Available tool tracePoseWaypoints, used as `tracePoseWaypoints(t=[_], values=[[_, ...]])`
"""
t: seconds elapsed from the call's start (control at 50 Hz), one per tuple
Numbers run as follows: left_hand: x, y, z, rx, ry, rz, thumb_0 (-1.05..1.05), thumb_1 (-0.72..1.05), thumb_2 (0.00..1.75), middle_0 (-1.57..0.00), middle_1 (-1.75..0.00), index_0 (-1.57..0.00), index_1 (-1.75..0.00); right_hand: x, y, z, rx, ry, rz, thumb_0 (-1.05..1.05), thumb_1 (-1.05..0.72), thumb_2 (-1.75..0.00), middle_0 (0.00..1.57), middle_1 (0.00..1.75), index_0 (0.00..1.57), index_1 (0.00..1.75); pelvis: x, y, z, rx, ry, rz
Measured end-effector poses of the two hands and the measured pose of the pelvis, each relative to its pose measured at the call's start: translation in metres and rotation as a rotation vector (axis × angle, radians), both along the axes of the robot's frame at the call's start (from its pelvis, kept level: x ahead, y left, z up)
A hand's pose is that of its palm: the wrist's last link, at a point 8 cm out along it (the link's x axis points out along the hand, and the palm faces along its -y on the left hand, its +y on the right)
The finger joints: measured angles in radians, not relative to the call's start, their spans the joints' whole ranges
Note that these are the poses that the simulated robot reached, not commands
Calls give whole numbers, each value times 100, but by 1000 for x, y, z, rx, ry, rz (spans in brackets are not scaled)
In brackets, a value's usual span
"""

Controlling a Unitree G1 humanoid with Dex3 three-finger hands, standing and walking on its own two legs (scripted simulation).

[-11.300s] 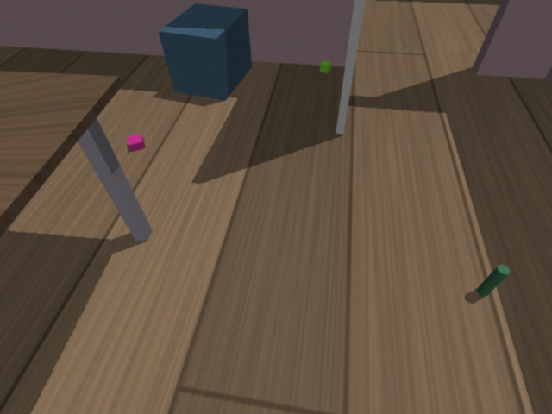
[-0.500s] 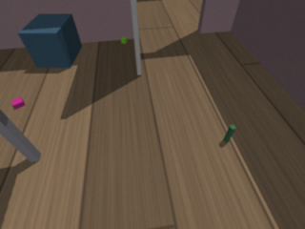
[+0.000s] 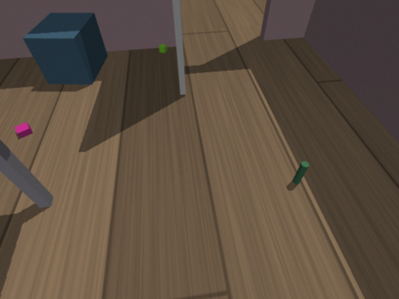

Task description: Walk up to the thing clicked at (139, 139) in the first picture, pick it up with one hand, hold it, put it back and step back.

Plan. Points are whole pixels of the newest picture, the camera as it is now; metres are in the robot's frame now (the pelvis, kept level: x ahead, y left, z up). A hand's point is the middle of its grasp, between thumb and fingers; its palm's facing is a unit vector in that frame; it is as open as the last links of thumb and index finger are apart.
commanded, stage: stand
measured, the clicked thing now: (23, 130) +1.34 +1.27 -0.76
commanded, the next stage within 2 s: walk up in 0.76 s
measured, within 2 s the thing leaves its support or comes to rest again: neither
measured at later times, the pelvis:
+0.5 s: pelvis +0.00 +0.01 +0.00, yaw +0 degrees
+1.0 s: pelvis +0.04 -0.03 -0.01, yaw -4 degrees
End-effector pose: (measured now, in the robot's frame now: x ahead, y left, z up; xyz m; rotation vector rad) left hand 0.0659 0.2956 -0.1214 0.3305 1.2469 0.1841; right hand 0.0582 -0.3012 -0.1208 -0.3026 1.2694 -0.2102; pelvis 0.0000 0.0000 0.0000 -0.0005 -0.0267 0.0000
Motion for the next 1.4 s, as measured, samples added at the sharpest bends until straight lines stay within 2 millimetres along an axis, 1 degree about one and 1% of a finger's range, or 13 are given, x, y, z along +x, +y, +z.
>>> tracePoseWaypoints(t=[0.12,0.32,0.44,0.8,0.88,0.96,1.02,1.06,1.1,1.18,1.24,1.32,1.4], values=[[3,1,-1,-1,0,2,0,90,90,-21,-30,-21,-30,3,2,0,-3,3,5,0,-90,-90,21,30,20,30,3,2,0,0,2,2],[11,4,1,1,-23,3,0,90,90,-21,-30,-21,-30,17,6,2,-3,-36,16,0,-90,-90,21,30,20,30,5,4,0,1,-6,2],[11,6,2,2,-31,3,0,90,90,-21,-30,-21,-30,22,8,4,-3,-53,22,0,-90,-90,21,30,20,30,5,5,0,0,-8,2],[-2,8,2,-6,-10,5,0,90,90,-21,-30,-21,-30,12,5,3,7,-44,15,0,-90,-90,21,30,20,30,4,5,0,3,-4,-4],[8,12,8,9,1,-29,0,90,90,-21,-30,-21,-30,5,-10,7,7,-95,-20,0,-90,-90,21,30,20,30,13,-3,-1,4,3,-37],[35,9,17,35,-25,-63,1,90,90,-21,-30,-21,-30,-7,-39,6,-12,-61,-51,0,-90,-90,21,30,20,30,28,-21,-4,14,-6,-56],[57,1,21,68,-59,-81,1,90,90,-21,-30,-21,-30,-6,-67,-5,-24,-30,-73,0,-90,-90,21,30,20,30,46,-38,-13,21,-20,-68],[68,-4,20,99,-101,-72,0,90,90,-21,-30,-21,-30,3,-84,-16,-39,-9,-67,0,-90,-90,21,30,20,30,57,-49,-23,0,-29,-58],[70,-11,21,110,-124,-48,0,90,90,-21,-30,-21,-30,19,-91,-19,-38,5,-62,1,-90,-90,21,30,20,30,68,-54,-24,-11,-32,-52],[73,-26,27,89,-95,-11,0,90,90,-21,-30,-21,-30,64,-91,-11,-9,-46,-28,1,-91,-90,20,30,20,30,92,-58,-13,-25,-33,-45],[82,-33,27,69,-76,2,0,90,90,-21,-30,-21,-30,96,-87,-2,9,-75,3,1,-91,-90,20,30,20,30,114,-60,-7,-29,-27,-36],[108,-35,20,43,-71,13,0,90,90,-21,-30,-21,-30,136,-79,6,15,-72,42,0,-91,-90,20,30,20,30,145,-59,-5,-31,-18,-26],[145,-26,6,18,-77,22,1,90,90,-21,-30,-21,-30,182,-69,9,-3,-63,78,0,-91,-90,20,30,20,30,184,-50,-11,-43,-15,-5]])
